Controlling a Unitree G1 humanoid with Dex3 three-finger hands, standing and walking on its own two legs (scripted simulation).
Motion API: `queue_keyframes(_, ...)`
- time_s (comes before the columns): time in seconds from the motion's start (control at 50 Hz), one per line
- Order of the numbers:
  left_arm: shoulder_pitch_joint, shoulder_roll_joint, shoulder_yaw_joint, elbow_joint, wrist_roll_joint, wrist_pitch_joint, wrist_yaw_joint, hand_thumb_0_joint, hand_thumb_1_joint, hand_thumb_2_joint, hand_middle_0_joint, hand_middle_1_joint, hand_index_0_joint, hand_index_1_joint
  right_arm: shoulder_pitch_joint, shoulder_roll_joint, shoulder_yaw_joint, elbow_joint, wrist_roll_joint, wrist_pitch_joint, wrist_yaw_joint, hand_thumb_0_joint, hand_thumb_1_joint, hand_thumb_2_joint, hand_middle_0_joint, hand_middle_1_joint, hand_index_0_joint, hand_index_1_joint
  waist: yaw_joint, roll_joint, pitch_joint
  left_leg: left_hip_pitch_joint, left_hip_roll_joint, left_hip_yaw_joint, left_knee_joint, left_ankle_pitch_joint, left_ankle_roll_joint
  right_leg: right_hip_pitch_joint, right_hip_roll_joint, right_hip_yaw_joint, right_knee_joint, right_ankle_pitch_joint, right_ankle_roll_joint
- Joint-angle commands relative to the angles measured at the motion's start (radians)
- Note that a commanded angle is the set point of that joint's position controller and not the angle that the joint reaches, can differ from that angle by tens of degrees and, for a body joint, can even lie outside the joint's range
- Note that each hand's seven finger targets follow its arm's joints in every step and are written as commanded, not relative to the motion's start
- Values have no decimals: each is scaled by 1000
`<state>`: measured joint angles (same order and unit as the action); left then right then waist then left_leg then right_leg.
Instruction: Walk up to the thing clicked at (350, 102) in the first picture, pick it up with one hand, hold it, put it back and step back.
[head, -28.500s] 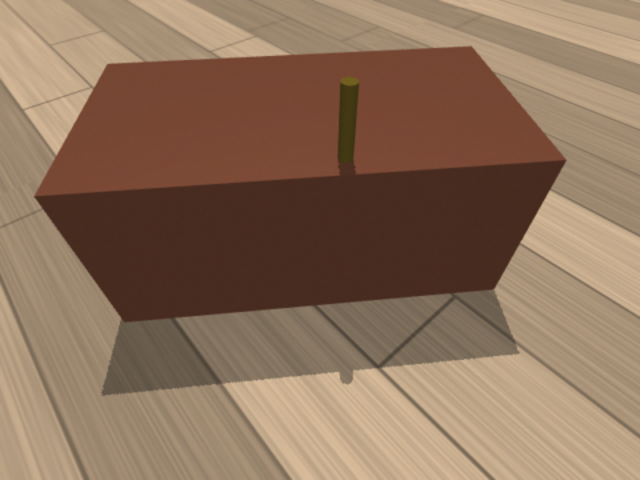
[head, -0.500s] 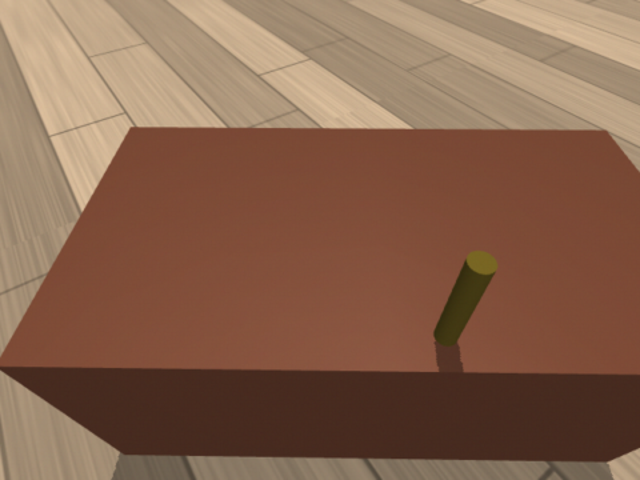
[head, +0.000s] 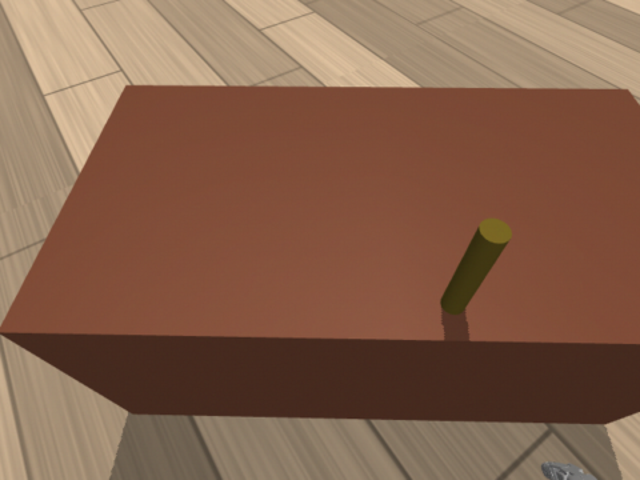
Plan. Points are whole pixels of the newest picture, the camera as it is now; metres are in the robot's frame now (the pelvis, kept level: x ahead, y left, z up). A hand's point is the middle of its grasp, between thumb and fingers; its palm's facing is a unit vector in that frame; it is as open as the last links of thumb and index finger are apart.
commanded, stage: step back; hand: right
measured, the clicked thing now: (470, 272) +0.41 -0.23 -0.07
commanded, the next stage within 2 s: none
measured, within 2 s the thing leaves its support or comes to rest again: neither
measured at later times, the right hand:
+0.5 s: hand out of the picture +0.00 -0.22 -0.16, palm faces +0.04 +0.92 -0.40, open 7.4 cm
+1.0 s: hand out of the picture -0.10 -0.22 -0.16, palm faces -0.06 +0.90 -0.43, open 7.4 cm
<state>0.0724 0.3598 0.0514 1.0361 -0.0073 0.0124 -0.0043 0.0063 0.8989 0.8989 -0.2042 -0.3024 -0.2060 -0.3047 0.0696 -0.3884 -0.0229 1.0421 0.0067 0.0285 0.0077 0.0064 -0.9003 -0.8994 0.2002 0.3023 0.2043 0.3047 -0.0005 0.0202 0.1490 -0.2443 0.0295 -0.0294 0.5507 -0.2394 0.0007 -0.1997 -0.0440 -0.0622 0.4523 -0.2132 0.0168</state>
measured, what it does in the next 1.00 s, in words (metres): walks backwards: right foot, then left foot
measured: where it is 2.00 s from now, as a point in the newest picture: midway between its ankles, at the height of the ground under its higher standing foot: outside the picture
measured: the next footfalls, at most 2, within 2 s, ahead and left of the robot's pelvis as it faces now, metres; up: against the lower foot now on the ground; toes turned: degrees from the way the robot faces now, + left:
right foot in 0.54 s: -0.06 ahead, -0.07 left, +0.00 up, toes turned -1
left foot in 0.96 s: -0.15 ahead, +0.18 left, +0.00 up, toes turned -2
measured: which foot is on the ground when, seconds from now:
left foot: down 0.00-0.58, up 0.60-0.94, down 0.96-1.00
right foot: down 0.00-0.16, up 0.18-0.52, down 0.54-1.00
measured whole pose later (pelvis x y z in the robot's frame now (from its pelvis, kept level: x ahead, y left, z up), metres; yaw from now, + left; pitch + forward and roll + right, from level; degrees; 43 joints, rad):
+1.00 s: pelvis -0.20 +0.06 -0.02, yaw +0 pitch -4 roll +2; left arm 0.09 0.39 0.07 0.76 0.02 0.06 0.01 0.01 0.90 0.90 -0.20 -0.30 -0.21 -0.30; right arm 0.14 -0.38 -0.04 0.89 -0.02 0.03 -0.02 0.01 -0.90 -0.90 0.20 0.30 0.20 0.30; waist 0.02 -0.07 0.22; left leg -0.25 -0.06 -0.01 0.66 -0.34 0.01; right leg -0.43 -0.05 0.04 0.71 -0.23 -0.01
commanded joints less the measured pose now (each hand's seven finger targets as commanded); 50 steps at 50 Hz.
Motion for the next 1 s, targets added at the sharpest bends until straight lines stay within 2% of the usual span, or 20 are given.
queue_keyframes(0.0, -69, 299, 78, -132, 34, -4, 27, 0, 900, 900, -200, -300, -200, -300, 97, -191, -64, -80, -7, 21, -3, 0, -900, -900, 200, 300, 200, 300, -7, -211, -202, -33, -45, -29, 391, -304, 46, -21, -354, 278, -78, 407, -289)
queue_keyframes(0.06, -144, 288, 71, -182, 39, 2, 30, 0, 900, 900, -200, -300, -200, -300, 163, -197, -78, -99, -1, 16, 3, 0, -900, -900, 200, 300, 200, 300, -55, -232, -198, -14, 1, -80, 270, -246, 69, -70, -297, 203, 44, 401, -219)
queue_keyframes(0.1, -128, 251, 58, -191, 24, 17, 25, 0, 900, 900, -200, -300, -200, -300, 164, -201, -83, -101, -11, -1, -2, 0, -900, -900, 200, 300, 200, 300, -49, -104, -194, -6, 16, -26, -18, 168, 47, -40, -165, 103, 194, 273, -132)
queue_keyframes(0.12, -107, 206, 50, -207, 12, 25, 26, 0, 900, 900, -200, -300, -200, -300, 136, -257, -99, -115, -31, -6, -9, 0, -900, -900, 200, 300, 200, 300, -38, 103, -178, 9, 120, -192, -128, 429, 71, -116, -20, 65, 358, 115, -81)
queue_keyframes(0.14, -102, 171, 49, -222, 7, 32, 31, 0, 900, 900, -200, -300, -200, -300, 146, -303, -111, -125, -41, -12, -13, 0, -900, -900, 200, 300, 200, 300, -37, 214, -172, 130, 203, -362, -170, 633, 109, -292, 134, 117, 479, -337, -60)
queue_keyframes(0.18, -15, 180, 49, -205, 14, 48, 43, 0, 900, 900, -200, -300, -200, -300, 120, -334, -112, -153, -38, -18, -19, 0, -900, -900, 200, 300, 200, 300, -19, 143, -218, 125, 292, -385, -134, 715, 183, -296, 144, 228, 646, -445, -57)
queue_keyframes(0.22, -35, 201, 57, -189, 15, 48, 53, 0, 900, 900, -200, -300, -200, -300, 51, -309, -107, -178, -36, -17, -32, 0, -900, -900, 200, 300, 200, 300, -13, 181, -206, 86, 289, -371, -143, 582, 201, -299, 139, 289, 723, -392, -53)
queue_keyframes(0.26, 43, 214, 57, -178, 6, 47, 47, 0, 900, 900, -200, -300, -200, -300, 3, -247, -94, -207, -44, -19, -42, 0, -900, -900, 200, 300, 200, 300, 36, 147, -220, 189, 212, -233, -82, 584, 198, -346, 132, 271, 746, -286, -42)
queue_keyframes(0.42, 14, 192, 63, -238, 21, 20, 31, 0, 900, 900, -200, -300, -200, -300, 125, -230, -93, -218, -25, -14, -52, 0, -900, -900, 200, 300, 200, 300, -44, 103, -209, 291, 231, -199, -25, 605, 232, -269, 85, 163, 390, -274, 0)
queue_keyframes(0.52, 154, 183, 75, -184, 35, 5, 24, 0, 900, 900, -200, -300, -200, -300, 15, -239, -87, -250, -13, 1, -37, 0, -900, -900, 200, 300, 200, 300, 28, 75, -222, 39, 174, -135, 49, 264, 156, 41, 62, 90, -12, 37, -51)
queue_keyframes(0.56, 117, 292, 99, -213, 43, -6, 22, 0, 900, 900, -200, -300, -200, -300, 24, -175, -65, -261, 3, -1, -32, 0, -900, -900, 200, 300, 200, 300, 16, -190, -192, -211, -27, -26, 254, -79, 32, 94, -176, 442, -68, 195, -174)
queue_keyframes(0.58, 74, 360, 107, -242, 42, -4, 21, 0, 900, 900, -200, -300, -200, -300, -9, -182, -74, -259, 1, 9, -43, 0, -900, -900, 200, 300, 200, 300, 57, -319, -140, -190, -127, -43, 512, -403, 9, -86, -357, 640, -137, 280, -348)
queue_keyframes(0.6, 45, 344, 110, -263, 43, -8, 21, 0, 900, 900, -200, -300, -200, -300, 28, -208, -85, -239, -7, 12, -47, 0, -900, -900, 200, 300, 200, 300, 39, -255, -90, -175, -106, -133, 636, -423, -2, -150, -362, 647, -128, 303, -358)
queue_keyframes(0.68, -9, 224, 88, -293, 31, -3, 29, 0, 900, 900, -200, -300, -200, -300, 107, -180, -61, -196, 4, 1, -43, 0, -900, -900, 200, 300, 200, 300, -13, -138, -156, -234, -161, -151, 646, -260, -4, 2, -133, 280, -21, 434, -195)
queue_keyframes(0.82, 120, 222, 85, -318, 40, 10, 41, 0, 900, 900, -200, -300, -200, -300, 82, -174, -58, -241, -13, -19, -51, 0, -900, -900, 200, 300, 200, 300, 75, -201, -257, -260, -79, -62, 327, -301, -36, 268, -202, 302, 75, 560, -255)
queue_keyframes(0.88, 81, 248, 87, -334, 34, 24, 35, 0, 900, 900, -200, -300, -200, -300, 143, -179, -66, -221, -20, -21, -43, 0, -900, -900, 200, 300, 200, 300, 40, -259, -265, -119, -58, -9, 115, -215, -9, 161, -179, 293, 99, 457, -219)
queue_keyframes(0.92, 23, 262, 85, -353, 24, 35, 26, 0, 900, 900, -200, -300, -200, -300, 215, -183, -76, -189, -27, -24, -36, 0, -900, -900, 200, 300, 200, 300, -11, -207, -271, 37, -67, 47, -87, -10, 11, 42, -155, 260, 154, 310, -170)
queue_keyframes(0.94, 20, 232, 74, -361, 23, 39, 22, 0, 900, 900, -200, -300, -200, -300, 208, -207, -85, -194, -38, -27, -35, 0, -900, -900, 200, 300, 200, 300, -17, -129, -247, 66, -16, -35, -138, 58, 31, -54, -118, 251, 187, 167, -126)
queue_keyframes(0.96, 25, 193, 64, -368, 19, 39, 20, 0, 900, 900, -200, -300, -200, -300, 194, -288, -105, -202, -52, -27, -33, 0, -900, -900, 200, 300, 200, 300, -23, 86, -239, 118, 175, -305, -180, 125, 108, -233, 16, 211, 330, -92, -78)
queue_keyframes(0.98, -20, 211, 82, -366, 15, 38, 31, 0, 900, 900, -200, -300, -200, -300, 123, -377, -118, -227, -52, -22, -22, 0, -900, -900, 200, 300, 200, 300, -39, 237, -180, -58, 354, -501, -269, 135, 254, -251, 156, 158, 566, -418, -40)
